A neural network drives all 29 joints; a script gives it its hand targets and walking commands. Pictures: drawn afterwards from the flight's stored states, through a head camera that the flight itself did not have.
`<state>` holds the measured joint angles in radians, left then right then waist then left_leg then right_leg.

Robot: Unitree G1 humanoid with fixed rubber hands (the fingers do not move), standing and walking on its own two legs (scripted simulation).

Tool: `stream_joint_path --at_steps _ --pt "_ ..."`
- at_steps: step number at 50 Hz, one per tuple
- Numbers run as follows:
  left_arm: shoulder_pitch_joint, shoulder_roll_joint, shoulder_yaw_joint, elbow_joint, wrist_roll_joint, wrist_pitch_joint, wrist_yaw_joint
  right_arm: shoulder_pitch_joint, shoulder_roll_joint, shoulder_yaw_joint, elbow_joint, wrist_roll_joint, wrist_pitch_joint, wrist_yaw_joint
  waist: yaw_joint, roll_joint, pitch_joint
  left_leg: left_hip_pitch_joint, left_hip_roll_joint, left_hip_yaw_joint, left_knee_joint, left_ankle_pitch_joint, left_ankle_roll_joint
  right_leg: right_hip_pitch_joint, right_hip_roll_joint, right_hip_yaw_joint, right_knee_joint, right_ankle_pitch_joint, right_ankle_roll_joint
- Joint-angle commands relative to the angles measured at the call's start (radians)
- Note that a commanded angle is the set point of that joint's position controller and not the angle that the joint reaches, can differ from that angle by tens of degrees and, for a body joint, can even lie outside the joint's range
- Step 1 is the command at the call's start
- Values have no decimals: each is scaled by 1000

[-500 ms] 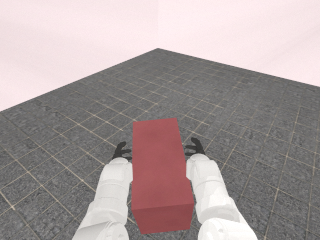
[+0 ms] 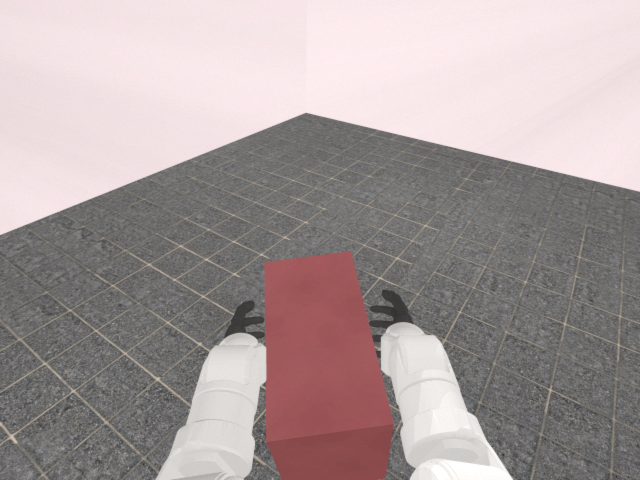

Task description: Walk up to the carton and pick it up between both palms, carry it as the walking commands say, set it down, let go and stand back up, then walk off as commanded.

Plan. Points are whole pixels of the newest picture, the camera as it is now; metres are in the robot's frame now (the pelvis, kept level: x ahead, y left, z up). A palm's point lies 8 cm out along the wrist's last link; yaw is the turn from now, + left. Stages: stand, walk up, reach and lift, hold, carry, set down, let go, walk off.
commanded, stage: hold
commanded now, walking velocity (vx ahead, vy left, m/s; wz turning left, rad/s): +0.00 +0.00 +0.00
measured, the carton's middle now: (321, 363) +0.34 -0.01 -0.02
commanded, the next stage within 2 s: carry in 1.28 s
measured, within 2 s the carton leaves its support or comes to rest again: neither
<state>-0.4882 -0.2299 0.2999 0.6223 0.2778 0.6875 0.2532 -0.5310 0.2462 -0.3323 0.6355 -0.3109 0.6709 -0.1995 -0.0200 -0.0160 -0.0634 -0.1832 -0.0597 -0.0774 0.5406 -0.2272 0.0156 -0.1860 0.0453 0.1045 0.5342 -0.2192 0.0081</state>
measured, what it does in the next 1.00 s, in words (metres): stands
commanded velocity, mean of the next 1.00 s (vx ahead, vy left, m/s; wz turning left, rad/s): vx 0.00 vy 0.00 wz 0.00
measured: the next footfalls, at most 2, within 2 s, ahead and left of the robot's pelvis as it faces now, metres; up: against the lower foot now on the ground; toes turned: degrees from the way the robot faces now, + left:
right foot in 1.86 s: -0.03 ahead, -0.11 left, +0.00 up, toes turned +0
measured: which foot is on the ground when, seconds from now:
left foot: down 0.00-1.00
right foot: down 0.00-1.00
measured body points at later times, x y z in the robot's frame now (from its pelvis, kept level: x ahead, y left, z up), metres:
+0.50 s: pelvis -0.01 -0.01 -0.01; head -0.10 +0.00 +0.44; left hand +0.30 +0.11 +0.05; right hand +0.31 -0.11 +0.07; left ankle +0.05 +0.11 -0.73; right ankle +0.05 -0.12 -0.73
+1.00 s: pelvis -0.01 +0.00 +0.00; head -0.10 +0.00 +0.44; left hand +0.30 +0.11 +0.05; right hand +0.31 -0.11 +0.06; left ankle +0.05 +0.11 -0.73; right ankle +0.05 -0.12 -0.73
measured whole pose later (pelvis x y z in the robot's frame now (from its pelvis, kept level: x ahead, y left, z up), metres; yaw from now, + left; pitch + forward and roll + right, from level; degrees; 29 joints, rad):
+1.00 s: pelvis -0.01 +0.00 +0.00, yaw +0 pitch -9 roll +0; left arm -0.49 -0.23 0.32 0.65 0.28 0.70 0.26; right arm -0.54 0.25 -0.35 0.67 -0.30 0.66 -0.21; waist 0.01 -0.02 -0.07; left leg -0.20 -0.05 -0.07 0.58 -0.23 0.01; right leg -0.20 0.06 0.11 0.58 -0.22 0.00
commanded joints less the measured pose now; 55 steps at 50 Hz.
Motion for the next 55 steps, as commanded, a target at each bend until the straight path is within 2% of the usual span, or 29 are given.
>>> stream_joint_path --at_steps 1,3,6,8,9,10,11,12,14,15,16,18,21,25,27,30,31,32,34,36,39,42,43,44,45,48,49,52,55 --pt "-732 -1154 -421 -45 -267 -61 -379 -607 1115 404 5 256 -38 365 7 41 -279 85 19 -42 -106 55 -19 47 12 3 -74 54 -30" --pt "-769 -1146 -403 -37 -271 -63 -383 -627 1109 399 17 253 -39 360 7 10 -249 71 13 -43 -103 17 -10 20 10 6 -78 6 -24" --pt "-788 -1167 -439 -66 -285 -63 -387 -645 1135 416 0 262 -38 365 -3 37 -299 87 13 -42 -99 19 -17 41 12 4 -69 22 -28" --pt "-792 -1146 -403 -40 -280 -66 -390 -655 1139 413 5 267 -40 361 21 3 -275 52 10 -37 -97 6 -6 47 7 11 -69 6 -27" --pt "-775 -1159 -408 -35 -281 -61 -395 -643 1139 408 2 264 -37 358 8 13 -268 70 10 -36 -91 4 -9 33 6 12 -70 -4 -27" --pt "-783 -1135 -385 -40 -271 -64 -393 -625 1141 390 32 255 -32 360 25 -3 -270 62 11 -36 -92 7 -7 42 8 12 -71 2 -28" --pt "-784 -1160 -401 -37 -274 -61 -393 -641 1130 380 28 251 -37 361 5 25 -271 82 13 -43 -93 9 -11 19 8 9 -69 -10 -32" --pt "-812 -1155 -409 -64 -281 -67 -393 -651 1144 390 23 261 -39 362 16 34 -279 87 15 -36 -92 8 -12 28 8 15 -65 0 -34" --pt "-828 -1145 -403 -47 -279 -69 -394 -657 1144 378 43 255 -44 359 6 14 -265 70 15 -41 -96 -25 -10 19 5 15 -63 -32 -31" --pt "-827 -1144 -396 -57 -276 -73 -394 -652 1151 379 44 261 -47 360 29 24 -300 85 14 -34 -89 8 -9 23 6 17 -67 -7 -32" --pt "-837 -1146 -399 -64 -281 -73 -393 -656 1160 375 59 258 -41 361 14 10 -304 77 15 -38 -88 8 -10 27 7 15 -68 -10 -31" --pt "-840 -1149 -403 -54 -275 -69 -395 -621 1157 360 73 248 -42 357 12 42 -301 90 14 -32 -89 -6 -16 25 7 16 -71 -14 -35" --pt "-852 -1127 -372 -24 -271 -73 -402 -668 1160 357 78 250 -44 358 19 -7 -260 27 14 -28 -94 -79 -3 22 3 18 -70 -84 -26" --pt "-854 -1110 -361 -19 -265 -75 -404 -645 1159 342 100 248 -51 351 28 22 -269 31 12 -16 -88 -65 -6 19 -2 26 -75 -78 -30" --pt "-881 -1128 -372 -19 -280 -79 -409 -675 1158 354 85 255 -50 353 11 6 -278 36 14 -21 -81 -76 -7 4 -3 29 -76 -101 -31" --pt "-856 -1081 -338 -4 -269 -79 -411 -638 1170 341 116 253 -49 344 38 -10 -250 32 9 -9 -77 -57 -4 10 -11 46 -91 -92 -25" --pt "-869 -1103 -354 -10 -262 -78 -416 -670 1169 349 88 251 -50 346 25 3 -273 24 7 -6 -77 -77 -6 22 -6 43 -98 -111 -24" --pt "-852 -1097 -333 5 -252 -77 -413 -658 1163 335 112 248 -52 343 35 9 -246 8 11 -13 -77 -99 -5 9 -14 45 -95 -141 -28" --pt "-876 -1092 -350 -13 -266 -81 -414 -663 1164 332 118 251 -54 347 22 13 -250 15 11 -6 -77 -108 -9 8 -11 43 -88 -147 -31" --pt "-885 -1088 -337 -5 -262 -83 -415 -659 1166 336 122 249 -55 342 30 -22 -255 13 12 -11 -73 -110 -1 -2 -13 51 -100 -169 -27" --pt "-865 -1111 -375 -25 -273 -80 -417 -662 1164 349 86 260 -61 343 26 32 -282 33 14 -11 -78 -73 -6 9 -3 40 -85 -105 -29" --pt "-841 -1099 -377 -28 -278 -79 -414 -649 1159 363 76 265 -55 345 31 -1 -288 39 14 -14 -79 -46 -5 16 0 30 -81 -76 -21" --pt "-825 -1102 -385 -22 -280 -76 -413 -641 1154 372 59 267 -57 343 33 34 -282 23 18 -15 -84 -48 -4 34 -1 33 -71 -55 -26" --pt "-835 -1107 -390 -44 -288 -77 -413 -640 1149 371 56 263 -53 345 22 4 -301 51 15 -19 -78 -43 -8 23 2 30 -86 -69 -25" --pt "-823 -1103 -392 -41 -285 -73 -412 -620 1146 366 64 265 -52 342 25 35 -282 45 17 -15 -83 -40 -9 21 2 28 -81 -56 -26" --pt "-796 -1097 -395 -41 -285 -65 -413 -618 1144 373 46 265 -43 351 16 6 -260 29 16 -16 -86 -49 -9 19 3 26 -82 -66 -27" --pt "-786 -1090 -383 -38 -268 -62 -411 -615 1150 367 60 263 -39 347 34 24 -248 7 14 -11 -92 -67 -9 38 -1 31 -86 -76 -26" --pt "-800 -1118 -408 -63 -288 -66 -412 -629 1140 397 6 270 -42 350 16 11 -276 52 18 -27 -98 -70 -6 18 8 21 -86 -84 -25" --pt "-784 -1125 -438 -76 -303 -63 -411 -624 1140 418 -17 281 -41 351 17 20 -276 41 16 -26 -96 -48 -11 24 7 16 -76 -55 -23"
